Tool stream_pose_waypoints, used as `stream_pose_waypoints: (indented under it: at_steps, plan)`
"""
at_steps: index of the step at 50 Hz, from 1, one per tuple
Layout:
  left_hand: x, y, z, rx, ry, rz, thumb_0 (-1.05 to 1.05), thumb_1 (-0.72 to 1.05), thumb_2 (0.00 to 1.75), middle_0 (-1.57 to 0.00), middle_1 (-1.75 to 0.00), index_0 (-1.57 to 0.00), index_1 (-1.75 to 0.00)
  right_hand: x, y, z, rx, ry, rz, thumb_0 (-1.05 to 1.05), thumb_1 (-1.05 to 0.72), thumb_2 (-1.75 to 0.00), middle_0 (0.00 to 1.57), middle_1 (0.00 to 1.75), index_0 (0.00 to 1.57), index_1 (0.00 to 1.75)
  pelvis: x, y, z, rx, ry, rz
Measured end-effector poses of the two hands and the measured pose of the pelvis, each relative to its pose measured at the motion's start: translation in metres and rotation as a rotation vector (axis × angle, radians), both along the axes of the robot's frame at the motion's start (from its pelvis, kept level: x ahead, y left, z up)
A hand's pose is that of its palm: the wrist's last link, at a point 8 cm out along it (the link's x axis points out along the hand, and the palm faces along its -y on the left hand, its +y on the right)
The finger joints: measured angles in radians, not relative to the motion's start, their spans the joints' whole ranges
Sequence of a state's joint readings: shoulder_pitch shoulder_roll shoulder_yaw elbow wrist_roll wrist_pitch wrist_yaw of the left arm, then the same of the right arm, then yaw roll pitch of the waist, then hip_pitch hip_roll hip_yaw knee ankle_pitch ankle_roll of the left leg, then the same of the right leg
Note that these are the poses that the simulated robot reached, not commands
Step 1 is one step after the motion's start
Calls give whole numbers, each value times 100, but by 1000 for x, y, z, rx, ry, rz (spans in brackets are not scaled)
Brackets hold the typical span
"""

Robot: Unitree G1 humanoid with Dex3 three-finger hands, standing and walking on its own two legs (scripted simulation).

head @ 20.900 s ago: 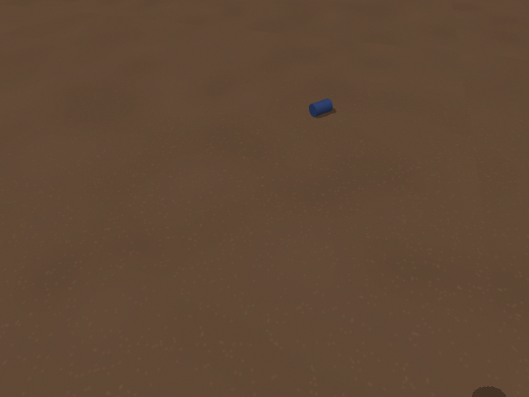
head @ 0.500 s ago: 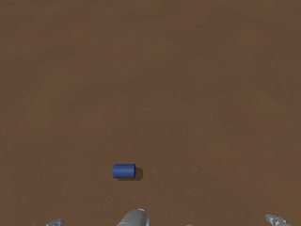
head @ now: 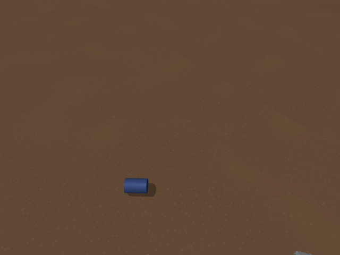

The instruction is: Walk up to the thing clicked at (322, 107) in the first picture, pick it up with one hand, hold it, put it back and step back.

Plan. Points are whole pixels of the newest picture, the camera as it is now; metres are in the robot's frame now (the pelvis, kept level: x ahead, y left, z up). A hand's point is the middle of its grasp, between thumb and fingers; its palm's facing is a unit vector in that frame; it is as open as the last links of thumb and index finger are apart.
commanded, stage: walk up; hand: left
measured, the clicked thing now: (136, 185) +0.62 +0.26 -0.71
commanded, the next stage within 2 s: stand in 0.84 s
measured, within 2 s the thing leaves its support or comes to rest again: neither
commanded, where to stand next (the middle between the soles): +0.31 +0.02 m, yaw +1 degrees
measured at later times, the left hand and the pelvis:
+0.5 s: hand out of the picture +0.08 +0.27 -0.13, palm faces +0.04 -0.93 -0.36, open 7.4 cm; pelvis +0.01 +0.01 +0.01, yaw +2 degrees
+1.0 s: hand out of the picture +0.09 +0.27 -0.13, palm faces +0.03 -0.94 -0.34, open 7.4 cm; pelvis +0.01 +0.01 +0.02, yaw +2 degrees
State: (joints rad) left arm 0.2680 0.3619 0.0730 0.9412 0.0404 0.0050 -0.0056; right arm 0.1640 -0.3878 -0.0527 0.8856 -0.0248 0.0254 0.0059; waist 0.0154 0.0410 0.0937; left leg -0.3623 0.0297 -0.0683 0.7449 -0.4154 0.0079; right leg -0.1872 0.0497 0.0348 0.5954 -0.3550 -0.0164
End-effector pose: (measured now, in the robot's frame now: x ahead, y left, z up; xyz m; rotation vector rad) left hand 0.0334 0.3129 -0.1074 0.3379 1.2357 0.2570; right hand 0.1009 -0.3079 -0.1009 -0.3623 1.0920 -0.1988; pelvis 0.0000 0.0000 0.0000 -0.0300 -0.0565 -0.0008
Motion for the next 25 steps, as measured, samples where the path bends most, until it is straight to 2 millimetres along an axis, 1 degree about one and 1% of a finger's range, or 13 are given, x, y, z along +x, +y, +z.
stream_pose_waypoints:
  at_steps: [3,6,9,13,15,18,25]
  plan:
    - [-15,-3,6,-2,3,19,1,90,89,-21,-30,-21,-30,-13,-2,-1,14,25,-11,1,-90,-90,20,30,20,30,-3,1,5,17,1,3]
    - [-19,-1,9,-6,-12,30,1,90,89,-21,-30,-21,-30,-25,1,-3,18,60,-6,1,-90,-90,20,30,20,30,-5,6,7,24,7,22]
    - [-14,6,7,-11,-26,34,1,90,89,-21,-30,-21,-30,-35,8,-6,18,89,-2,1,-91,-90,20,30,20,30,-7,12,5,39,6,38]
    - [-1,11,5,-19,-39,28,1,90,89,-21,-30,-21,-30,-42,22,-5,38,94,-7,1,-91,-90,20,30,20,30,-8,14,7,44,9,28]
    - [6,11,5,-19,-52,19,1,90,89,-20,-30,-20,-30,-41,26,-4,52,91,-7,1,-90,-90,20,30,20,30,-7,12,9,37,8,26]
    - [17,8,8,-21,-70,8,1,91,89,-20,-30,-20,-30,-35,31,-4,71,82,-9,1,-90,-90,20,30,21,30,-4,9,11,26,11,29]
    - [39,0,14,-26,-93,-1,1,91,89,-20,-30,-20,-30,-9,29,-2,79,54,1,1,-90,-90,20,30,21,30,6,7,15,21,18,39]
